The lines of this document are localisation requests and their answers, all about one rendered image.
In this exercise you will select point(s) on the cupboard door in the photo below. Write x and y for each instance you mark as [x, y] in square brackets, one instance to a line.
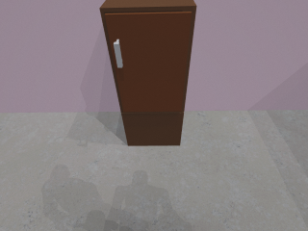
[154, 51]

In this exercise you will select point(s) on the handle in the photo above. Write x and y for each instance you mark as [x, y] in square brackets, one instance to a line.
[119, 61]

